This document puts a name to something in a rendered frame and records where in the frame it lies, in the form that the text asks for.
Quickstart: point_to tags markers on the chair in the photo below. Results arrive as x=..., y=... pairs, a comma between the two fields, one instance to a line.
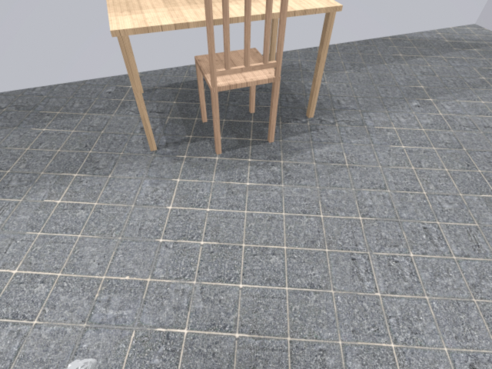
x=241, y=68

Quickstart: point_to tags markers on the table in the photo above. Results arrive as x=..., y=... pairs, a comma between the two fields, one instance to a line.
x=133, y=17

